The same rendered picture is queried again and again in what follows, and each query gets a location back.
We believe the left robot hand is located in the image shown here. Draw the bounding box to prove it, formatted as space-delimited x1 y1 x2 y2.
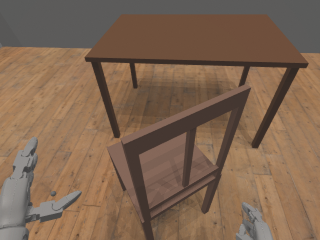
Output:
0 136 82 229

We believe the chair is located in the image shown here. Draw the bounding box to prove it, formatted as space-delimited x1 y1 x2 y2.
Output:
107 84 251 240

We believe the table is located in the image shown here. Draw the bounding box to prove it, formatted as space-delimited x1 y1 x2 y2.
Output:
84 14 309 149

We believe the left robot forearm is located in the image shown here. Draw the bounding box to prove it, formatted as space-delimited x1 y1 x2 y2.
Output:
0 226 29 240

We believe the right robot hand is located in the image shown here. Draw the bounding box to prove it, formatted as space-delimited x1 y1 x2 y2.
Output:
235 202 274 240

